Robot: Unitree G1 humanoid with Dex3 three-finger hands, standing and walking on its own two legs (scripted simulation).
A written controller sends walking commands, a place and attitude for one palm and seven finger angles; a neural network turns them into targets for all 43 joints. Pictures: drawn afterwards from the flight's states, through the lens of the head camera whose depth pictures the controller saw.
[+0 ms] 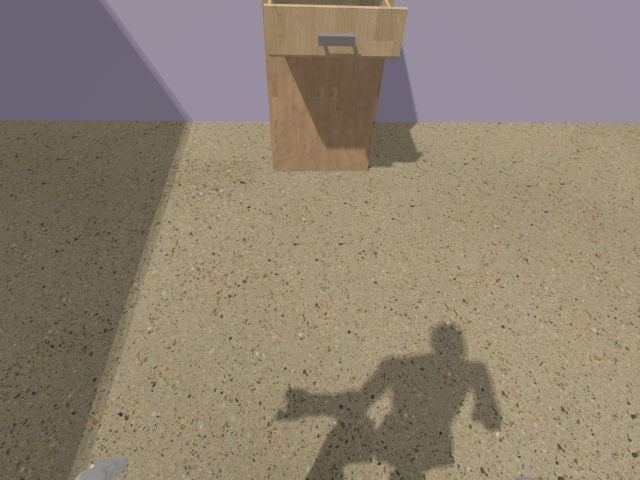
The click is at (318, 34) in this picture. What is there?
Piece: drawer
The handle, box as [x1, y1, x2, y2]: [318, 31, 355, 46]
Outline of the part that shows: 318,32 319,45 354,46 355,36 354,33 352,33 351,31 349,31 348,33 322,33 321,31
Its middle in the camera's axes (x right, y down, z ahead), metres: +0.04 -0.62 +1.18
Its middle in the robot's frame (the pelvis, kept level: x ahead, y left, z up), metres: +1.30 +0.02 +0.01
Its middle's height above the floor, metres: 0.78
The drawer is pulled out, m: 0.30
